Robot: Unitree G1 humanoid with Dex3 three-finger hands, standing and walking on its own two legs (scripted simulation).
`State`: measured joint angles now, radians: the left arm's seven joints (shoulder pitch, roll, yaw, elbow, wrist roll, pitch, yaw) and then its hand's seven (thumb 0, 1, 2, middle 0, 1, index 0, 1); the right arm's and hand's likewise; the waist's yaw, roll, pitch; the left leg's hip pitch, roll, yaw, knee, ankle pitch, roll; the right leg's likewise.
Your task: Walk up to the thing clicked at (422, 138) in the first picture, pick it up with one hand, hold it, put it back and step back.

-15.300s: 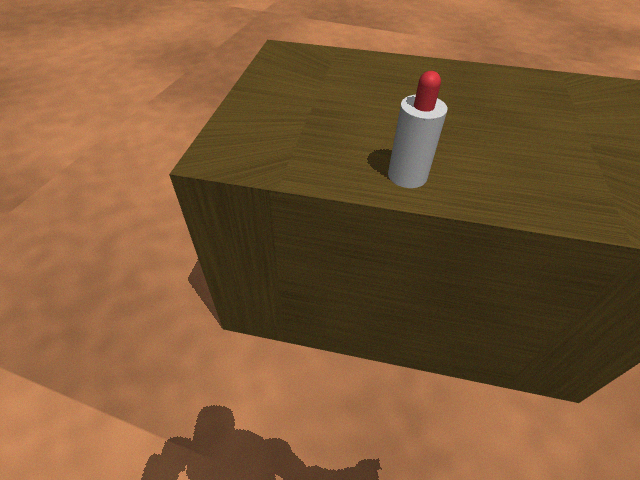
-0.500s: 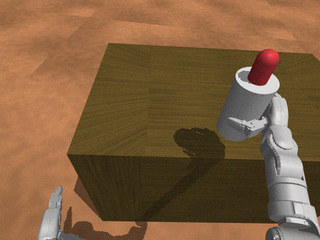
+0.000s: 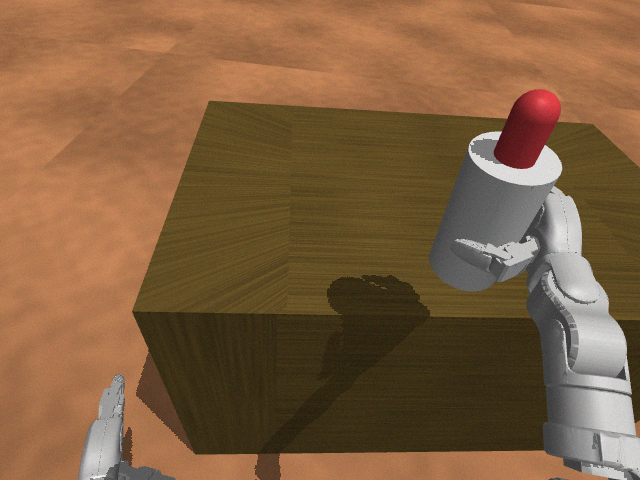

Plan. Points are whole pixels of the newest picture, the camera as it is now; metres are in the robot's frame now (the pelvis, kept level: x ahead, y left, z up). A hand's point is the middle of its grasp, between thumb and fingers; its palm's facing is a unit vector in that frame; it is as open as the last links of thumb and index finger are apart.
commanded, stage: lift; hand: right
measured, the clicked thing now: (495, 195) +0.35 -0.16 +0.23
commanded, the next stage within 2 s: hold in 0.12 s
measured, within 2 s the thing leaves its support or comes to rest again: neither
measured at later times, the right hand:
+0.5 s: hand (501, 221) +0.33 -0.17 +0.21, palm faces +0.15 +0.99 -0.05, open 11.8 cm
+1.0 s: hand (515, 220) +0.32 -0.18 +0.23, palm faces +0.15 +0.99 -0.06, open 11.8 cm
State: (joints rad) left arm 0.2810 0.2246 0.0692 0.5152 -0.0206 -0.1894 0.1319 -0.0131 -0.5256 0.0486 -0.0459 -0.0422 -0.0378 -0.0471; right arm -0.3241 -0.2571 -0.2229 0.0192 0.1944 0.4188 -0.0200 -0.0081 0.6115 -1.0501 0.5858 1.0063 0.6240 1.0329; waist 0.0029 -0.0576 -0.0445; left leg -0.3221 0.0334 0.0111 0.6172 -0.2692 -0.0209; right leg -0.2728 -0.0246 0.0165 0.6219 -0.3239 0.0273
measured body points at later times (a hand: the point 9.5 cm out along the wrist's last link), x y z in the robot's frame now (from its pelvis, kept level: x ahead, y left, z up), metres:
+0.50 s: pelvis +0.00 +0.00 +0.00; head -0.04 +0.03 +0.45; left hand +0.17 +0.26 -0.06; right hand +0.32 -0.22 +0.22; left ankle +0.04 +0.13 -0.73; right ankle +0.01 -0.14 -0.73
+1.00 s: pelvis +0.00 +0.00 +0.00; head -0.04 +0.03 +0.45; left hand +0.18 +0.26 -0.06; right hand +0.31 -0.23 +0.23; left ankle +0.04 +0.13 -0.73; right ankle +0.01 -0.14 -0.73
